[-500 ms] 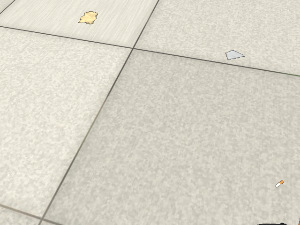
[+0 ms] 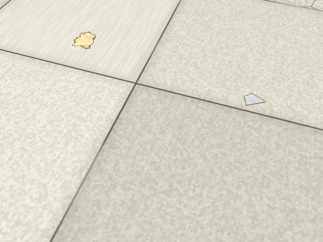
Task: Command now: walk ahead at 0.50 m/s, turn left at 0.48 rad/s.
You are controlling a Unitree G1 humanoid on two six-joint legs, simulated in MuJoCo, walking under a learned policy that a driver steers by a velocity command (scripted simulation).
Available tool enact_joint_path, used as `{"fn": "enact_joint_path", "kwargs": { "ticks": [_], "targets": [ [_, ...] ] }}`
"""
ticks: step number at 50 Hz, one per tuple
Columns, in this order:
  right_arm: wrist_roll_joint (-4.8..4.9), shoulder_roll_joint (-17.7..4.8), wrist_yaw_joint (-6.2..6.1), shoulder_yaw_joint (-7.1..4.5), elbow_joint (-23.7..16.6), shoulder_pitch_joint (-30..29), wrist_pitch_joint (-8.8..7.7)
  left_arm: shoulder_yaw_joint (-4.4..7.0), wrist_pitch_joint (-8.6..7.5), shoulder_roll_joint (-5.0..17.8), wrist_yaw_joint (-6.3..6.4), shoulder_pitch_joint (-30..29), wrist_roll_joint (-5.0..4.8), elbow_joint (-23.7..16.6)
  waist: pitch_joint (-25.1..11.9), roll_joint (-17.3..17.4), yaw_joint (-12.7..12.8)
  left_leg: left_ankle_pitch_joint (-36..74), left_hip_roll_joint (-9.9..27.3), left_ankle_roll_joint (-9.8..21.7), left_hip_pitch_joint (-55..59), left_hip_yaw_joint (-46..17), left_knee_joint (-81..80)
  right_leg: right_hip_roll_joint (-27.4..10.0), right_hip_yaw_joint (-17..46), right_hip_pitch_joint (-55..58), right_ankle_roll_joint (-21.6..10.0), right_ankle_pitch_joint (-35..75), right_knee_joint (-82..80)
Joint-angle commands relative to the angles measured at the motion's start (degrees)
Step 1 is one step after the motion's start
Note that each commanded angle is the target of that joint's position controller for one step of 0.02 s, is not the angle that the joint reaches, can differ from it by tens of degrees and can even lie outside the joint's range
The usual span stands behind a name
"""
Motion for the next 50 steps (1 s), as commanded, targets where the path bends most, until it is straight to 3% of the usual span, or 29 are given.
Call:
{"fn": "enact_joint_path", "kwargs": {
  "ticks": [1, 4, 6, 7, 8, 9, 10, 11, 12, 13, 18, 23, 28, 30, 32, 33, 34, 35, 36, 37, 38, 39, 41, 43, 48, 50],
  "targets": [
    [-0.47, -9.9, -0.51, -2.46, -3.2, 2.7, -0.39, 0.64, -1.16, 4.1, 0.08, -7.2, -0.59, -6.0, -0.6, 6.3, -0.5, 18.9, 13.8, 6.9, -0.2, -12.2, -1.3, 3.3, -2.6, 2.1, 0.3, 1.8, -4.4],
    [-0.97, -11.0, -1.00, -2.92, -4.7, 0.4, -0.15, 1.01, -1.94, 5.7, 0.43, -4.9, -0.88, -6.3, -1.7, 7.4, 1.6, 21.4, 14.6, 4.9, -0.4, -15.1, 3.3, 4.8, -1.5, 9.7, -1.2, -2.7, -10.0],
    [-0.67, -11.6, -0.85, -3.10, -5.8, -2.6, -0.37, 1.91, -2.81, 7.7, 1.29, 4.3, -0.80, -3.8, -4.9, 6.0, 6.4, 23.0, 12.1, 2.6, -4.1, -15.0, 11.6, 6.1, -1.8, 23.9, -3.1, -4.0, -16.3],
    [0.06, -9.2, -0.37, -2.46, -6.5, -2.6, -0.88, 2.97, -3.59, 11.1, 2.20, 11.1, 0.23, -2.8, -10.3, 1.0, 9.3, 17.9, 8.3, 0.9, -8.5, -11.3, 23.5, -1.2, 4.8, 35.0, -5.6, -8.0, -18.7],
    [1.90, -4.3, -0.33, -1.22, -8.8, -0.8, -1.13, 4.18, -3.24, 16.1, 3.09, 17.5, 1.56, -3.1, -17.7, -8.5, 10.8, -3.5, 2.0, -1.3, -21.7, -3.0, 39.2, -16.1, 23.1, 49.4, -9.6, -19.1, -21.9],
    [0.65, -6.2, -0.54, -1.32, -9.8, 2.3, -0.50, 4.83, -2.12, 17.0, 2.86, 16.4, 0.74, -2.2, -18.1, -14.9, 7.3, -20.2, 0.9, -1.2, -31.2, 1.0, 47.7, -21.5, 40.0, 48.8, -13.9, -22.1, -25.9],
    [-0.67, -8.3, -0.74, -1.66, -7.8, 1.0, 0.51, 3.74, -1.65, 11.2, 2.51, 12.8, 0.35, -3.2, -10.3, -4.7, 6.0, -15.8, 5.6, -1.0, -33.5, 0.1, 52.0, -19.2, 33.7, 42.0, -13.5, -25.7, -25.7],
    [-1.09, -7.7, -0.04, -1.51, -7.8, -2.3, 0.71, 2.81, -1.74, 7.3, 2.23, 10.4, -0.11, -3.4, -5.1, -0.3, 6.0, -11.4, 7.1, -1.4, -32.8, 0.6, 51.1, -15.7, 25.1, 35.7, -12.5, -21.0, -27.0],
    [-1.22, -6.6, 0.52, -1.40, -8.1, -3.6, 1.01, 2.37, -1.92, 5.9, 2.13, 9.1, -0.03, -3.2, -2.8, -1.5, 5.0, -9.0, 8.6, -2.0, -31.3, 1.3, 49.2, -13.1, 18.2, 31.8, -11.1, -14.3, -28.6],
    [-1.97, -6.6, 1.07, -1.46, -8.5, -4.5, 1.64, 2.24, -2.33, 5.6, 2.21, 9.6, -0.24, -2.4, -1.6, -3.8, 4.5, -8.0, 9.7, -2.5, -30.8, 1.8, 48.3, -11.2, 13.5, 29.8, -10.6, -8.9, -29.5],
    [-2.13, -5.8, 2.66, -1.11, -11.0, -9.8, 3.04, 3.11, -4.08, 7.1, 1.58, 13.1, -1.29, -0.1, -1.8, -3.2, 4.1, -0.7, 10.7, -4.1, -34.9, 2.9, 48.4, -10.5, 2.6, 30.9, -11.7, 6.8, -31.6],
    [-1.93, -4.4, 3.51, -0.11, -14.0, -18.5, 2.94, 3.46, -3.80, 7.4, 1.40, 15.5, -1.19, 1.9, 0.6, -2.8, 5.6, 8.4, 11.1, -4.6, -36.2, 5.7, 36.6, -8.7, -6.5, 32.0, -11.0, 11.2, -32.2],
    [-2.21, -3.9, 4.32, 0.78, -17.2, -26.4, 2.60, 4.11, -3.02, 9.5, 1.91, 19.1, -1.16, 4.0, 2.7, -2.9, 7.8, 7.1, 10.2, -1.6, -31.6, 11.2, 23.2, -10.4, -11.4, 36.4, -9.5, 16.0, -30.2],
    [-2.51, -4.4, 3.93, 0.60, -17.7, -26.2, 2.63, 4.28, -2.27, 10.6, 2.26, 19.9, -1.00, 4.8, 1.8, -3.3, 7.2, 1.9, 7.7, 0.5, -27.8, 13.6, 20.2, -10.7, -13.8, 39.2, -8.6, 29.0, -25.1],
    [-2.90, -5.8, 3.06, -0.22, -16.2, -19.9, 2.39, 4.63, -1.36, 12.6, 2.59, 20.4, -0.94, 5.4, -2.9, -4.3, 4.2, -3.9, 3.2, 3.3, -19.0, 15.4, 18.2, -10.9, -15.9, 40.9, -8.2, 46.3, -12.1],
    [-3.31, -7.0, 2.40, -1.07, -13.6, -11.3, 1.83, 4.59, -0.89, 12.9, 2.66, 19.9, -1.25, 5.1, -7.9, -2.7, 0.2, -2.0, 1.2, 5.0, -7.8, 14.8, 13.8, -10.0, -17.3, 37.1, -7.2, 43.9, -0.1],
    [-3.77, -11.2, 1.38, -2.65, -11.0, -1.7, 1.59, 4.10, -0.88, 11.5, 2.56, 19.8, -0.99, 3.4, -14.3, 2.5, -3.7, -6.7, 8.3, 7.7, 7.8, 4.0, 11.6, -8.6, -17.5, 24.9, -5.5, 26.0, 16.6],
    [-2.65, -18.3, 0.65, -4.24, -12.0, -3.9, 1.82, 2.69, -1.15, 4.6, 1.24, 21.3, -0.92, -1.0, -18.2, 17.0, 1.1, -6.1, 25.4, 15.0, 24.4, -26.5, 7.9, 2.5, -15.0, -1.3, -2.0, -26.3, 35.9],
    [-0.85, -17.7, 0.32, -4.41, -12.9, -0.6, 2.33, 3.56, -1.52, 9.3, 1.18, 14.0, -0.30, -2.5, -20.2, 7.9, -3.6, -0.8, 27.1, 16.5, 24.6, -35.9, 2.1, 3.8, -3.0, -7.3, -2.1, -25.1, 40.8],
    [-0.71, -15.9, -0.20, -3.93, -11.4, -2.9, 2.40, 3.34, -2.02, 8.6, 0.99, 10.5, -1.25, -3.8, -11.9, 5.4, -1.8, 6.3, 25.5, 15.4, 19.0, -25.8, 1.9, 0.8, -1.6, -10.2, -2.6, -18.5, 39.0],
    [-0.50, -12.6, -0.43, -3.05, -10.9, -5.1, 2.19, 2.84, -2.54, 7.8, 1.13, 11.4, -1.33, -3.2, -6.4, 2.9, 0.9, 14.2, 23.0, 13.4, 10.6, -19.8, 1.3, -1.1, -2.1, -7.3, -2.6, -14.9, 33.3],
    [-0.42, -10.9, -0.59, -2.49, -11.0, -7.6, 1.81, 2.89, -2.12, 7.7, 1.20, 12.1, -0.74, -2.5, -4.0, 2.0, 3.3, 18.6, 19.8, 11.6, 4.8, -15.5, 0.5, -2.3, -1.9, -3.7, -2.3, -14.5, 29.4],
    [0.00, -9.0, -0.45, -1.67, -11.5, -9.9, 1.00, 2.89, -0.08, 7.6, 0.96, 15.1, 0.61, -1.8, -4.2, 3.5, 6.2, 22.9, 16.6, 11.0, -2.0, -11.2, -1.3, -2.6, -1.8, 2.4, -1.1, -14.9, 25.7],
    [0.05, -9.8, -0.22, -1.89, -10.6, -8.4, 0.12, 2.76, 1.08, 6.5, 0.60, 14.2, 0.73, -2.2, -3.8, 3.3, 6.6, 22.9, 14.9, 11.2, -4.4, -9.7, -2.7, -2.1, -2.8, 2.4, -0.2, -13.1, 22.3],
    [-0.03, -10.5, -0.28, -2.23, -8.8, -2.8, -0.10, 2.41, 1.28, 5.7, 0.31, 2.7, 0.43, -5.5, -0.1, 4.8, 2.9, 15.9, 13.0, 9.3, -3.1, -11.0, -4.7, -1.3, -2.9, -3.8, 0.8, -1.7, 9.6],
    [-0.02, -10.6, -0.49, -2.23, -8.0, -0.8, -0.14, 2.17, 1.01, 5.4, 0.15, -0.5, 0.18, -6.3, 0.4, 5.2, 1.7, 21.7, 12.9, 8.3, -0.5, -10.6, -3.0, -0.1, -3.0, -4.2, 0.6, 1.5, 4.5]
  ]
}}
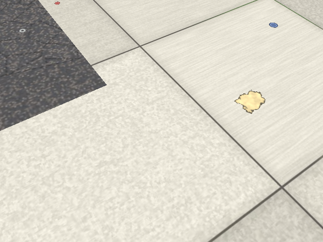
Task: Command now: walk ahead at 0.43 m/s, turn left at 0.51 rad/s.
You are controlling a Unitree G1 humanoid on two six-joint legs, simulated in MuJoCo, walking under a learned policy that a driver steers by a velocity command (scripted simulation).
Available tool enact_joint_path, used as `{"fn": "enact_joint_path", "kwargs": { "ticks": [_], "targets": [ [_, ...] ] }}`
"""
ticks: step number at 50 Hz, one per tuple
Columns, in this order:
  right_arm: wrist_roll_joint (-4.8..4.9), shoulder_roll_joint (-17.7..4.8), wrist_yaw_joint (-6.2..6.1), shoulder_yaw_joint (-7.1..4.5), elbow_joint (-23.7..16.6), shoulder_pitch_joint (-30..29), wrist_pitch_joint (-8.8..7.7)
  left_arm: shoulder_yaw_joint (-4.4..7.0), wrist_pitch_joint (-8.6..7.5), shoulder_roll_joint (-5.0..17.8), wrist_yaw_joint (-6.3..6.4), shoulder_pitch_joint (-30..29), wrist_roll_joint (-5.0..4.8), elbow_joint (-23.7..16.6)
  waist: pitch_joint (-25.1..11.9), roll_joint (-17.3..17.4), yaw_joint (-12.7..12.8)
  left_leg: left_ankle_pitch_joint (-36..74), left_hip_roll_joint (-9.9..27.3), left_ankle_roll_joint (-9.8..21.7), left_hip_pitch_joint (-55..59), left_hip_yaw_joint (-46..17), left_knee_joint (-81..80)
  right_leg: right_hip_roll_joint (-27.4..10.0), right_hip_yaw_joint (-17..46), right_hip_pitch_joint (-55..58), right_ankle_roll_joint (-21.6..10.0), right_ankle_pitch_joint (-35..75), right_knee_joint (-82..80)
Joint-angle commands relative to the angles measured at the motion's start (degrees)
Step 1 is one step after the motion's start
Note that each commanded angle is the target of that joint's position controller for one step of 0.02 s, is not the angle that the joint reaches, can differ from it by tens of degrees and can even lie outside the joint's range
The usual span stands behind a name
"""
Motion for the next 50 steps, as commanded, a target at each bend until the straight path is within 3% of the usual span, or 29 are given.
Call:
{"fn": "enact_joint_path", "kwargs": {
  "ticks": [1, 3, 5, 7, 8, 9, 10, 11, 12, 13, 14, 15, 16, 18, 21, 23, 25, 27, 28, 29, 30, 31, 34, 38, 50],
  "targets": [
    [0.06, -8.6, -0.58, -2.09, -2.3, 2.4, -0.94, 0.59, -0.94, 3.5, -0.13, -5.1, -0.35, -4.6, 0.4, 5.3, -0.5, 29.4, 14.1, 5.6, 1.3, -10.3, -2.2, 2.8, -2.3, -0.1, -0.2, 5.5, -6.7],
    [-0.11, -8.3, -1.00, -1.86, -1.5, 4.0, -0.69, 0.19, -1.57, 2.9, -0.05, -6.7, -0.77, -5.0, -0.6, 5.5, -1.5, 40.3, 13.7, 3.8, 2.8, -8.4, 1.6, 4.9, -3.6, 3.3, -1.3, 6.7, -10.5],
    [-0.44, -8.0, -1.38, -1.56, -1.1, 4.4, -0.41, 0.13, -2.14, 3.2, 0.11, -6.5, -0.94, -4.9, -1.5, 6.6, -1.6, 43.8, 13.6, 1.9, 3.8, -8.7, 4.6, 6.8, -3.6, 8.0, -2.8, 6.3, -14.3],
    [-0.62, -8.6, -1.84, -1.56, -1.4, 2.2, -0.54, 0.83, -2.70, 5.2, 0.67, -0.6, -0.75, -2.9, -3.1, 7.6, 1.2, 47.5, 13.7, -0.3, 3.9, -10.2, 9.6, 8.6, -2.9, 16.4, -5.0, 4.6, -18.6],
    [-0.19, -9.1, -1.91, -1.60, -1.5, 0.6, -0.80, 1.14, -3.23, 5.9, 1.16, 4.1, -0.56, -1.3, -4.4, 7.0, 4.0, 48.7, 12.4, -1.3, 4.1, -9.7, 15.0, 8.9, -3.2, 22.0, -6.1, 8.1, -23.5],
    [0.45, -8.2, -1.73, -1.26, -2.0, -0.3, -1.31, 1.44, -4.30, 7.2, 1.71, 9.6, -0.14, 0.0, -7.7, 4.9, 6.9, 40.6, 9.8, -2.5, 0.0, -8.7, 23.8, 4.3, -0.2, 32.2, -7.6, 19.6, -26.4],
    [1.15, -4.0, -1.79, -0.24, -3.8, 3.0, -1.70, 1.96, -4.74, 11.5, 2.19, 15.4, 0.45, -0.2, -16.1, -5.2, 6.7, 8.2, 4.9, -4.3, -9.0, -4.5, 40.4, -11.9, 13.0, 46.8, -12.1, 50.7, -19.8],
    [2.35, -4.7, -2.40, -0.63, -2.5, 11.1, -0.82, 2.77, -3.48, 12.3, 1.74, 15.0, -1.68, 0.3, -25.2, -14.4, 3.8, -24.1, -2.1, -5.6, -16.8, -1.3, 53.5, -21.5, 28.3, 53.4, -22.1, 65.0, -20.4],
    [-0.15, -7.5, -2.66, -0.95, -0.3, 9.5, 0.24, 2.04, -2.80, 8.5, 1.12, 12.2, -3.04, -0.8, -20.7, -3.7, 3.3, -20.7, 0.6, -5.8, -18.6, -4.0, 56.4, -18.3, 26.1, 46.2, -21.6, 56.0, -23.5],
    [-0.83, -6.7, -2.24, -0.78, -0.2, 5.3, 0.78, 0.85, -2.68, 4.3, 1.11, 7.8, -3.03, -1.0, -13.9, -0.6, 2.7, -18.0, 2.4, -6.4, -19.6, -4.0, 55.0, -14.7, 19.7, 39.9, -19.6, 45.6, -25.7],
    [-1.01, -5.4, -1.89, -0.39, -0.3, 3.1, 1.35, -0.17, -2.49, 1.7, 1.29, 5.0, -2.56, -0.9, -9.1, 0.2, 1.8, -16.7, 4.3, -6.8, -19.1, -3.4, 50.9, -11.5, 15.0, 34.0, -17.1, 39.1, -28.6],
    [-1.22, -4.6, -1.39, -0.13, -0.7, 1.4, 2.22, -0.59, -2.48, 1.2, 1.61, 3.6, -2.47, -0.3, -6.4, -1.9, 1.1, -15.0, 5.8, -7.4, -17.2, -2.8, 46.5, -8.8, 11.1, 29.5, -15.7, 34.7, -31.2],
    [-1.49, -3.8, -1.07, 0.07, 0.2, 2.6, 3.11, -0.40, -2.39, 2.2, 1.73, 3.4, -2.05, 0.5, -5.8, -3.7, 0.5, -13.0, 5.1, -7.9, -13.3, -0.8, 45.2, -6.8, 8.2, 25.5, -14.9, 33.5, -32.3],
    [-1.06, -2.8, -0.90, 0.50, 1.0, 3.2, 3.96, -0.36, -2.56, 2.9, 1.62, 3.1, -1.45, 1.6, -6.9, -4.3, -0.4, -12.0, 5.1, -8.2, -9.2, 0.9, 39.3, -5.2, 5.0, 22.7, -14.6, 31.3, -33.0],
    [-1.24, -1.7, -1.12, 1.40, 1.5, -0.4, 4.72, -0.23, -2.11, 3.8, 1.49, 3.7, -1.32, 3.1, -6.8, -5.9, 0.7, -11.3, 6.7, -8.0, -7.3, 3.2, 28.0, -4.4, 4.6, 22.3, -14.3, 17.2, -34.3],
    [-1.17, -2.2, -1.27, 1.58, 1.8, -2.8, 5.07, 0.16, -1.16, 4.8, 1.33, 4.7, -1.32, 3.9, -6.1, -6.8, 1.9, -9.6, 7.0, -7.6, -6.1, 4.5, 23.0, -4.1, 6.2, 21.5, -14.1, 3.3, -35.5],
    [-1.18, -1.9, -1.36, 1.84, 2.6, -3.4, 4.88, 0.43, -0.03, 5.3, 1.32, 4.0, -1.65, 4.3, -4.3, -5.8, 1.3, -5.6, 6.9, -6.8, -3.0, 5.8, 16.2, -3.7, 7.4, 18.5, -13.0, -9.6, -36.0],
    [-1.71, -2.0, -1.71, 2.21, 3.0, -4.3, 3.90, 0.13, 0.65, 4.3, 1.53, 4.8, -1.85, 4.9, -1.7, -2.5, 0.9, -1.0, 8.6, -5.0, 1.6, 3.2, 6.7, -2.6, 8.0, 13.4, -9.3, -18.2, -36.0],
    [-2.31, -3.7, -2.10, 2.17, 2.7, -4.6, 3.14, -0.14, 0.63, 3.1, 1.45, 5.3, -1.85, 4.8, -1.0, 1.3, 1.5, -2.2, 14.0, -3.7, 1.6, -3.8, 2.3, -1.1, 7.1, 12.5, -6.8, -17.8, -33.4],
    [-1.40, -6.4, -2.32, 1.61, 2.8, -7.6, 2.69, -0.26, 0.72, 1.7, 1.29, 7.4, -2.58, 5.1, 1.4, 7.9, 4.7, -8.1, 17.5, -1.7, -7.7, -9.2, -0.7, 4.3, 1.6, 16.7, -5.1, -13.5, -31.2],
    [-0.76, -3.7, -2.11, 2.34, 3.5, -8.9, 2.13, -0.34, 0.85, 1.5, 1.24, 7.4, -2.44, 6.7, 1.2, 8.4, 4.7, -13.2, 18.1, -1.8, -15.7, -9.8, -3.5, 5.0, 0.3, 26.9, -4.7, -6.9, -29.0],
    [-0.66, -2.3, -2.09, 2.84, 4.1, -9.9, 1.61, -0.25, 0.69, 1.5, 1.22, 7.9, -2.25, 7.5, 1.2, 8.2, 5.5, -13.7, 16.4, -3.2, -17.4, -8.1, -3.9, 4.2, 1.0, 30.9, -4.8, -3.6, -29.0],
    [-0.34, -2.6, -2.53, 2.64, 6.3, -8.2, 1.03, 0.24, 0.05, 3.2, 1.34, 9.3, -1.90, 10.0, 0.6, 6.6, 4.8, -5.0, 13.2, -4.7, -11.6, -4.1, -1.7, 2.3, 2.7, 29.7, -5.8, -0.9, -29.8],
    [-0.30, -1.9, -2.61, 2.56, 8.9, -6.1, 1.11, -0.05, -0.13, 2.1, 1.73, 8.8, -2.12, 12.6, 0.6, 2.8, 3.6, 0.0, 13.2, -3.8, -7.2, -3.1, -0.1, 2.2, 2.8, 27.4, -5.5, -0.8, -31.3],
    [-0.22, -0.5, -3.13, 3.02, 14.9, -5.2, 1.10, -0.46, 0.34, 1.0, 2.71, 9.9, -2.13, 19.2, 0.4, 2.0, 3.6, 4.9, 13.1, -3.8, -5.2, -1.9, 0.0, 1.7, 2.7, 30.0, -5.7, 3.3, -30.8]
  ]
}}
Over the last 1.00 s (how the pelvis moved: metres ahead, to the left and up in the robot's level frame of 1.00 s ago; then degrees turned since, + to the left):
0.48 0.12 0.00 36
